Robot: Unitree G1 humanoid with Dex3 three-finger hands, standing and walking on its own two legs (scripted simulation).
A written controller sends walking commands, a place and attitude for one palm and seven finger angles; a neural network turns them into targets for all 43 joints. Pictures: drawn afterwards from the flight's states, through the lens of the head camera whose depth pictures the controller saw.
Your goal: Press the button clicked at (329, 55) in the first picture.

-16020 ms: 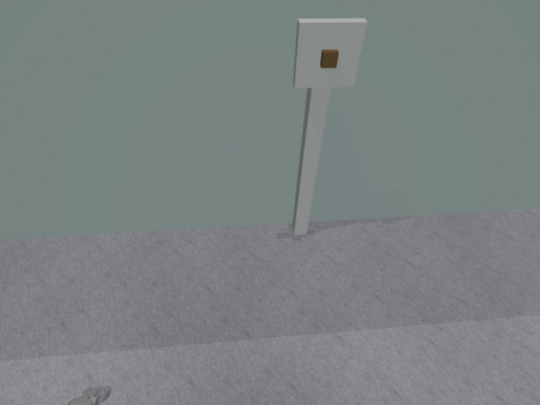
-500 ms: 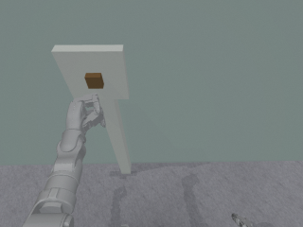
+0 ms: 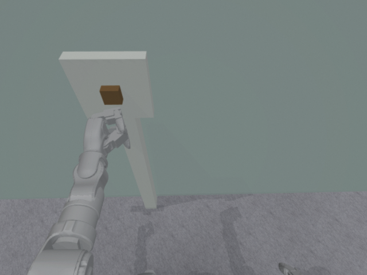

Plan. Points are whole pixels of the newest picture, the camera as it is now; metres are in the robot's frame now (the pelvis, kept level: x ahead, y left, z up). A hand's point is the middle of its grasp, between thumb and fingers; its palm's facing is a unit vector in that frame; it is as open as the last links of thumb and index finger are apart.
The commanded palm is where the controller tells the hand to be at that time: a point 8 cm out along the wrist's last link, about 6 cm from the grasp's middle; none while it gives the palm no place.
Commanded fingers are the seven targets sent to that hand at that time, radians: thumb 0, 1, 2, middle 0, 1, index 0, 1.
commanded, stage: press the button with the knuckle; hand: left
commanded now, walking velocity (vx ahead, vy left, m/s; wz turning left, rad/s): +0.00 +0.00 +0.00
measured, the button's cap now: (112, 94) +0.50 +0.18 +0.12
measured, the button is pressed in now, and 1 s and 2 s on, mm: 0 7 0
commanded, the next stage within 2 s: hold the button down briefly in 0.94 s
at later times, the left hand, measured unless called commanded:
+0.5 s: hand (125, 119) +0.44 +0.14 +0.09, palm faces +0.04 -1.00 +0.01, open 3.1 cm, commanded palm +0.42 +0.20 +0.09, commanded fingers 0.00 0.90 0.90 -1.30 -1.50 -1.30 -1.50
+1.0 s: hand (124, 115) +0.46 +0.15 +0.09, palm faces +0.04 -1.00 +0.00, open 3.5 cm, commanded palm +0.45 +0.21 +0.09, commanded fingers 0.00 0.90 0.90 -1.30 -1.50 -1.30 -1.50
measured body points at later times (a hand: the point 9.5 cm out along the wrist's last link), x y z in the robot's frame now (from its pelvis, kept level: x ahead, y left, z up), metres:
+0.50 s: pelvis +0.01 +0.00 +0.00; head +0.06 +0.00 +0.44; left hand +0.43 +0.20 +0.09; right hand +0.07 -0.26 -0.12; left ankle +0.04 +0.11 -0.71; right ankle -0.01 -0.10 -0.71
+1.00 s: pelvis -0.02 +0.00 -0.01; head +0.05 +0.01 +0.43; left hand +0.45 +0.20 +0.09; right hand +0.03 -0.26 -0.13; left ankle +0.04 +0.11 -0.71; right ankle -0.01 -0.10 -0.71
